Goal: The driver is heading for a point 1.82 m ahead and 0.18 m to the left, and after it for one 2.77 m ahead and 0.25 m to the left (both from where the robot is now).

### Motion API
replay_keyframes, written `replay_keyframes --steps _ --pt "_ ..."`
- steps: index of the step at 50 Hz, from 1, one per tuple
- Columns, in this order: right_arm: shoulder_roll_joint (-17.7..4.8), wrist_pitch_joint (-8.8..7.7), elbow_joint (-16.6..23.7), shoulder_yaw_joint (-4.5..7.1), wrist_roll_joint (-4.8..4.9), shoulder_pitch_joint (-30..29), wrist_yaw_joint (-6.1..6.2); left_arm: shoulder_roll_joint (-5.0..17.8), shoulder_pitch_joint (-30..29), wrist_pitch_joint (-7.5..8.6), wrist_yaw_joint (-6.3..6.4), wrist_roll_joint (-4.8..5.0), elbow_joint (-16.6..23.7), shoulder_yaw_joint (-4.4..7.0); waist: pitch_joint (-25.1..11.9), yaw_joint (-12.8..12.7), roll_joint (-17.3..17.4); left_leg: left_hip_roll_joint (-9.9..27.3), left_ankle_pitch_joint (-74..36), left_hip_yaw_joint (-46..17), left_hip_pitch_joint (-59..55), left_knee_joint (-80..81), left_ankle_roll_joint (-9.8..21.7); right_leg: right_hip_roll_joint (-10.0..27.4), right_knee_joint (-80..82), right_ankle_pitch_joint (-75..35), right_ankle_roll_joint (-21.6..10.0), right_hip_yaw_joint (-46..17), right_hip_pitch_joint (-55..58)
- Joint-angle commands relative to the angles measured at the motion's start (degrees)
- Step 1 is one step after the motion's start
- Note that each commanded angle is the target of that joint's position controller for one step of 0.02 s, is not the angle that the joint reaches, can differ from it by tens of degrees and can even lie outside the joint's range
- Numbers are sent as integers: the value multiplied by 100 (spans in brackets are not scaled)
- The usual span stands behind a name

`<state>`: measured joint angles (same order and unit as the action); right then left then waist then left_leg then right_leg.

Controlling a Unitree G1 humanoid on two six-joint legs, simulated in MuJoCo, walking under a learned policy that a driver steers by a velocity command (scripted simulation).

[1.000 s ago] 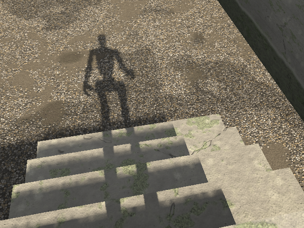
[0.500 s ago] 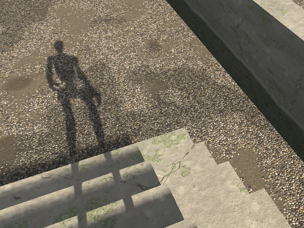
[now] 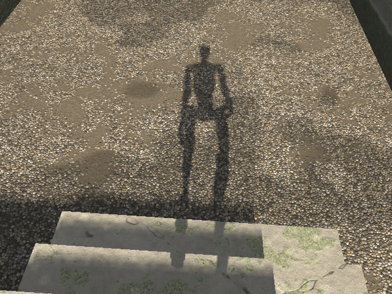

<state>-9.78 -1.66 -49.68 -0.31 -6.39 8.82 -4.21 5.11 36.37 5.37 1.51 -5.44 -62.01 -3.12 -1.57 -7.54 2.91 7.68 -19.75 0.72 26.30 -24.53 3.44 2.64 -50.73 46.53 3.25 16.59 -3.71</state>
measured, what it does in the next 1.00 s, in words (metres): goes down, turning left: left foot 0.18 m lower, then right foot 0.18 m lower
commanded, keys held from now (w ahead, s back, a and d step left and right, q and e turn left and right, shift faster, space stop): q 0.40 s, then no key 0.60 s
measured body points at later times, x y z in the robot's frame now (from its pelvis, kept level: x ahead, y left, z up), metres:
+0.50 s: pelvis +0.20 -0.02 -0.18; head +0.22 -0.03 +0.27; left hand +0.33 +0.24 -0.28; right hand +0.21 -0.24 -0.33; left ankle +0.12 +0.11 -0.83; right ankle +0.42 -0.12 -0.88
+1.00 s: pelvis +0.31 -0.13 -0.28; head +0.31 -0.15 +0.17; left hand +0.23 +0.11 -0.40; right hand +0.47 -0.30 -0.41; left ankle +0.22 +0.00 -0.68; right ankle +0.39 -0.15 -1.01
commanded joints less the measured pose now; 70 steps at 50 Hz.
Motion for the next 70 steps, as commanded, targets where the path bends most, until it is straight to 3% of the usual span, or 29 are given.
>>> replay_keyframes --steps 1,3,4,5,6,7,8,10,11,16,19,21,23,25,28,30,31,32,34,37,41,49,50,51,56,63,68,69,70 --pt "-387 -220 -183 169 29 -248 95 811 461 -140 149 95 -20 222 940 -34 -11 -74 -162 336 -220 1004 -115 1135 59 -3297 -741 -1227 -320" --pt "-1037 -326 -1070 542 121 2402 209 1103 -34 -312 -151 -129 54 217 64 1240 502 -218 -2027 714 -3836 1614 134 681 -2307 -3169 -322 -662 -1741" --pt "-1782 -232 -1172 755 134 3517 203 444 621 -342 -455 -50 34 117 -1616 1301 1595 612 -4860 -240 -6743 -573 1276 -51 -5099 175 137 -547 -3413" --pt "-2189 -171 -1099 872 251 3840 195 558 339 -212 -661 56 565 123 -3173 1474 1244 1413 -6237 -1364 -8137 -1712 2306 -29 -6753 755 363 -1273 -4134" --pt "-1940 -168 -1049 872 137 3903 267 1072 -1272 -118 -674 295 1136 293 -2334 1989 470 1616 -6188 -1731 -7775 -1540 2307 -3 -7313 903 481 -1398 -5665" --pt "-1738 -202 -687 824 308 3226 339 1317 -2423 76 -571 476 1892 348 -1810 1991 448 1802 -4244 -1947 -6904 -1260 2384 190 -7105 1002 401 -1623 -6728" --pt "-1308 -338 -360 648 270 2068 337 1536 -2633 174 -370 492 1945 474 -990 1425 -287 1608 -3847 -1718 -4707 -1136 2136 470 -5826 388 249 -1833 -6031" --pt "-586 -435 50 272 171 731 262 758 -1565 133 -101 256 1542 312 503 313 -566 1169 -1500 -1125 -228 108 1547 822 -2602 -2083 -148 -2346 -3709" --pt "-765 -517 85 324 188 972 273 804 -1375 75 -16 237 1487 383 714 174 175 739 -1843 -931 445 111 1641 461 -2714 -2551 -202 -1890 -3239" --pt "-1234 -565 672 351 -29 602 223 870 -584 -115 -386 68 1327 374 -91 -87 58 7 -230 -916 2006 -973 1269 -99 -1725 -5216 -81 -1427 -1221" --pt "-263 -566 -301 112 291 3149 576 1185 -3262 -233 -283 -159 2267 362 3 1706 96 838 2127 -2890 -2677 -2499 1192 541 -93 -5319 103 -2905 -6251" --pt "-346 -474 -690 167 333 4110 685 911 -3884 -287 -406 -168 2363 243 -12 2232 156 838 2473 -3710 -3424 -2860 1353 553 718 -5050 90 -2899 -7321" --pt "-304 -318 -74 42 206 2584 630 758 -3393 -403 -588 -100 2026 68 390 1790 -341 192 4672 -2762 -315 -2706 1016 603 2411 -7853 -236 -2502 -4770" --pt "-1239 -149 330 160 -152 1401 392 1017 -2588 -515 -571 173 2082 218 603 922 70 -119 7152 -2219 3324 -2336 885 258 957 -7738 -192 -1715 -1326" --pt "-1311 -227 371 64 25 1398 372 1510 -1692 -508 -466 303 2044 519 715 418 -3 -106 6238 -2115 2938 -3156 464 153 2459 -6838 -334 -1214 107" --pt "-1207 -262 21 54 -132 2065 40 2495 -730 -382 -328 290 1691 981 -256 144 -639 -764 5152 -1527 2184 -5972 -324 452 2594 -6248 -1369 -1778 1295" --pt "-426 -303 -127 27 264 3391 2 2975 -693 -325 -443 170 1789 1017 -1666 876 -2038 -1452 7152 -492 3147 -9089 -586 1415 662 -10574 -2392 -2344 2397" --pt "-629 -172 114 75 572 3467 165 2814 -323 -294 -725 82 1766 912 -1915 643 -1824 -1821 7011 -802 4220 -10573 -810 2256 1452 -10301 -2555 -3984 2354" --pt "-684 -120 706 19 462 2008 507 2378 -749 -246 -873 280 1612 646 -544 589 -1028 -1450 5572 -1153 5367 -10681 -834 2372 2894 -3446 -1841 -5079 704" --pt "-143 -28 268 -243 534 3182 311 1271 -1339 -44 -777 132 1298 223 451 1811 -521 -576 4320 -770 3162 -9725 -808 1797 3701 -2676 -849 -3809 -2283" --pt "-560 179 1017 -190 693 2002 45 2183 -1366 87 -276 76 1482 279 262 1170 -543 -867 4582 -277 3444 -10411 -1025 1263 3646 -2722 -201 -3253 -1883" --pt "-564 59 1233 -251 727 1651 -9 1970 -1021 101 -377 161 1438 62 214 767 -781 -805 4746 -458 3642 -10182 -1179 1091 3644 -2742 -198 -2868 -781" --pt "-542 42 1254 -260 740 1610 -26 1967 -1005 103 -378 151 1433 63 211 729 -792 -778 4875 -441 3557 -10143 -1196 1100 3649 -2808 -254 -2852 -768" --pt "-739 585 1179 72 650 217 555 1706 -810 -242 -87 953 1282 250 -358 191 177 -983 5417 280 3589 -9998 -803 1263 3347 -5298 -1054 -2672 173" --pt "-292 887 1451 -68 639 0 887 1745 -669 -519 31 464 1319 297 -330 312 -739 -1206 5884 -281 3570 -10267 -416 1549 3050 -6090 -2021 -2694 117" --pt "-398 934 1685 -20 536 -426 673 1525 -1043 -626 92 558 1497 314 -85 412 -830 -1113 6247 64 3341 -9365 -497 1252 3821 -2660 -1772 -2843 -371" --pt "-635 871 1782 -98 553 342 407 2277 -1668 -784 119 797 1835 826 64 872 -1918 -1504 8284 732 -1006 -5824 683 914 5793 -1201 -861 -1994 -2760" --pt "-628 827 1549 -126 574 1067 401 2250 -1453 -840 144 808 1863 892 348 926 -1877 -1967 8506 1116 -1616 -4769 892 874 6043 -636 -617 -2104 -3046" --pt "-760 742 1122 -68 564 2022 380 1997 -1300 -959 154 774 1683 914 1005 1430 -506 -1923 7767 99 -1887 -2904 1142 643 4341 309 -348 -2006 -3762"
